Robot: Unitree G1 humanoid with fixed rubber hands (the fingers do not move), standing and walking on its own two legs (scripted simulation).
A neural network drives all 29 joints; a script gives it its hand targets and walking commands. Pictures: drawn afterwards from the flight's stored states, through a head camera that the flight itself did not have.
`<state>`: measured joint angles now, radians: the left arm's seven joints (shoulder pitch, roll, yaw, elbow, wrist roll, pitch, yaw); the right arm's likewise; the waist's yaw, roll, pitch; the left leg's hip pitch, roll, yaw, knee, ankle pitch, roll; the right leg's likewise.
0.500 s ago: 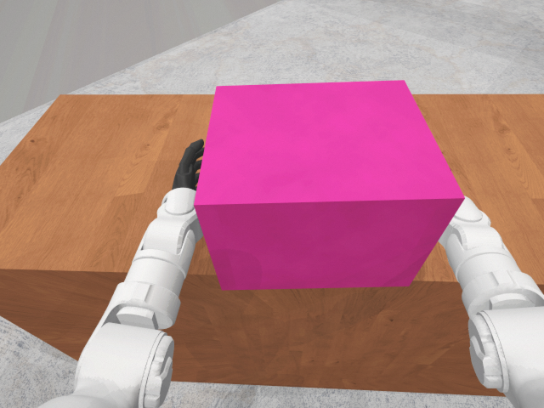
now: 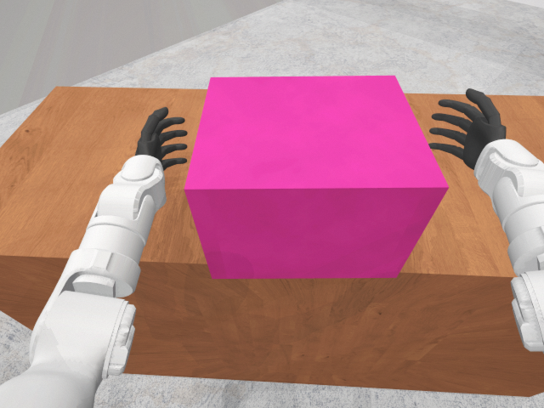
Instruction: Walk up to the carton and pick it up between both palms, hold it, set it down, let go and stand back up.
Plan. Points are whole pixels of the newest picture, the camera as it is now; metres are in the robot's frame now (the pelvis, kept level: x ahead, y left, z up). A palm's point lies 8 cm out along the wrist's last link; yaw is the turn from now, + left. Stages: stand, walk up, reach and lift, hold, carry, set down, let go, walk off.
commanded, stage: set down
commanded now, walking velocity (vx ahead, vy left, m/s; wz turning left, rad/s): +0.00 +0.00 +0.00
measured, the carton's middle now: (303, 177) +0.44 +0.00 +0.11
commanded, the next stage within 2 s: none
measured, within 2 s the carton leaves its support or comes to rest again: neither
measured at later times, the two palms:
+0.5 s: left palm (120, 114) +0.42 +0.24 +0.23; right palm (515, 104) +0.44 -0.24 +0.25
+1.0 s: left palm (115, 140) +0.39 +0.24 +0.22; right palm (524, 143) +0.41 -0.26 +0.21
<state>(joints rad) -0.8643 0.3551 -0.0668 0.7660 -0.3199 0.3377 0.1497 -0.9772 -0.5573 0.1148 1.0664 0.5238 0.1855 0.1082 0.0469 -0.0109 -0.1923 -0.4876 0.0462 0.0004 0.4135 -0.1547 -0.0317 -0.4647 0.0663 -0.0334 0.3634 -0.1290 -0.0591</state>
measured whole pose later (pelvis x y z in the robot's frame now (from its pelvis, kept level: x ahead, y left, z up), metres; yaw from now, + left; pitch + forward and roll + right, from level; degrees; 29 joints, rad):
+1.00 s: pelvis -0.01 +0.01 +0.01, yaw +0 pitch +7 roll +0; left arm -0.76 0.43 0.07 0.33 -0.31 0.75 0.12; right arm -0.86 -0.66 0.08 0.73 0.57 0.44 0.14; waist 0.03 0.02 -0.13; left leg -0.33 0.02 0.01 0.33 -0.12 -0.02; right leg -0.31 0.05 0.00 0.30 -0.10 -0.04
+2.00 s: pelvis +0.01 +0.01 +0.01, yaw -1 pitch -1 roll +0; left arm 0.04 0.22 0.18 -0.29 -0.20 0.64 0.09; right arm -0.03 -0.54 -0.09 0.05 0.46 0.34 0.10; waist -0.01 0.02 -0.04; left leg -0.09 0.02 0.02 0.26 -0.14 -0.01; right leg -0.11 0.06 0.04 0.27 -0.13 -0.05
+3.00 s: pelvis +0.04 +0.03 +0.01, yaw -2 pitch -2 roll -1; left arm 0.39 0.18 -0.02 0.12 -0.05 0.16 0.08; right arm 0.37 -0.31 -0.05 0.31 0.17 -0.04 0.14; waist 0.04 -0.02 0.05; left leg -0.06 0.01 0.03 0.30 -0.21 0.01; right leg -0.05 0.04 0.05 0.24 -0.16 -0.02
